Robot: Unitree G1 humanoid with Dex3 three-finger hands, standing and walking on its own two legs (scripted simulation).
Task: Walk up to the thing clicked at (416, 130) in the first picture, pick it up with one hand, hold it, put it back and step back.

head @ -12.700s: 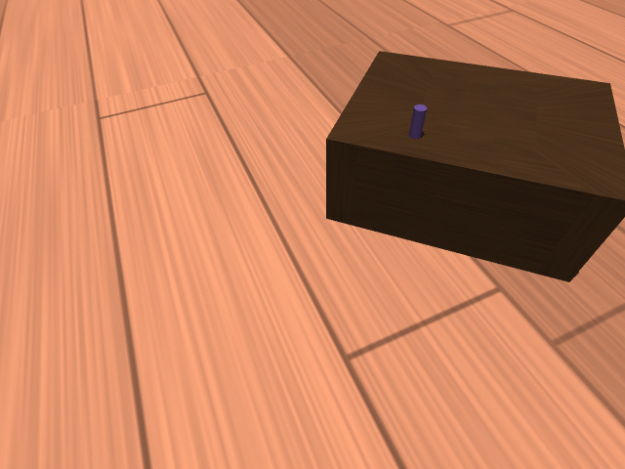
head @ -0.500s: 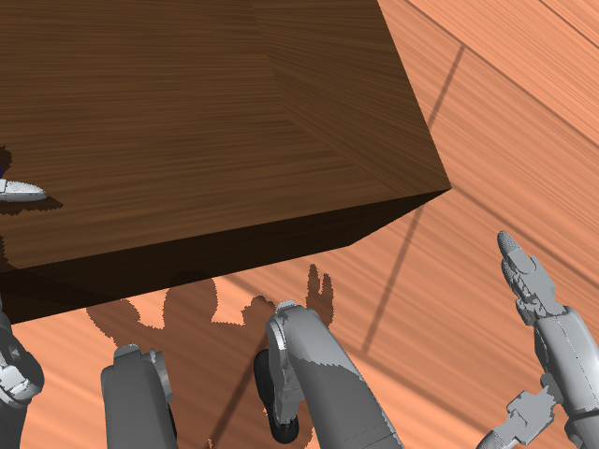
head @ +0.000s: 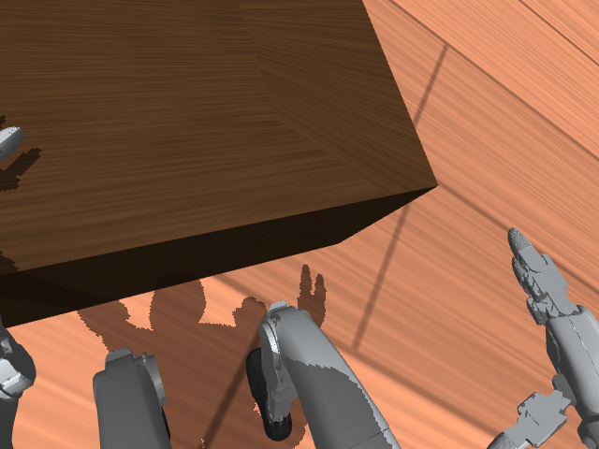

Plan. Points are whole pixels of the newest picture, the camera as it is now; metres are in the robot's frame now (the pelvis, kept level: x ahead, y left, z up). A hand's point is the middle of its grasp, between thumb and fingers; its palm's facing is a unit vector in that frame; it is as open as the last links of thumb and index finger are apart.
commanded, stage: close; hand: left
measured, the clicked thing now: out of the picture +0.54 +0.26 -0.06
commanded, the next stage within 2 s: settle in 0.02 s
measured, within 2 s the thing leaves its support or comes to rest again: leaves its support in 0.30 s
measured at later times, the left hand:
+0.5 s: hand out of the picture +0.54 +0.25 -0.01, palm faces +0.30 -0.96 -0.02, open 5.6 cm
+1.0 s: hand out of the picture +0.54 +0.24 +0.03, palm faces +0.29 -0.96 +0.00, open 5.6 cm
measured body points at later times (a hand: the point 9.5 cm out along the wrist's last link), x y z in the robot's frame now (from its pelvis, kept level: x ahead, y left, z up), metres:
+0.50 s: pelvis +0.01 +0.00 +0.02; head +0.20 +0.10 +0.41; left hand +0.51 +0.30 -0.01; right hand +0.19 -0.24 +0.14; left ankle +0.06 +0.12 -0.51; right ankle +0.08 -0.14 -0.51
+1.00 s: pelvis +0.01 +0.00 +0.05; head +0.20 +0.09 +0.45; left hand +0.52 +0.29 +0.03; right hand +0.19 -0.24 +0.16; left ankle +0.06 +0.12 -0.51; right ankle +0.08 -0.14 -0.51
